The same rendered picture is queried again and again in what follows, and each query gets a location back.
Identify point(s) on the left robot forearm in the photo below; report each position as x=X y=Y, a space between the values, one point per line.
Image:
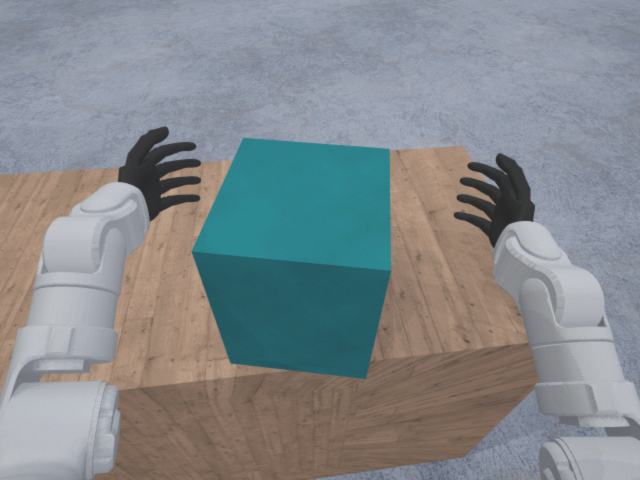
x=76 y=289

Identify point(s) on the right robot forearm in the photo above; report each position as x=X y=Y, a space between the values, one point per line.
x=579 y=373

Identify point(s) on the pedestal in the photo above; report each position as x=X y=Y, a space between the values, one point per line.
x=450 y=361

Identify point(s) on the left robot hand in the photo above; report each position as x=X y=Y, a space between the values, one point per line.
x=142 y=172

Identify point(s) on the robot right upper arm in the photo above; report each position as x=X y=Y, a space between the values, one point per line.
x=590 y=458

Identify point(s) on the robot left upper arm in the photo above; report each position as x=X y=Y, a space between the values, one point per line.
x=60 y=431

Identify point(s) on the right robot hand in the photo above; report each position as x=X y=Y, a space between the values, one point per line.
x=512 y=200

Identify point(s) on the carton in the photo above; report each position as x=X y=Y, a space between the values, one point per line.
x=295 y=255

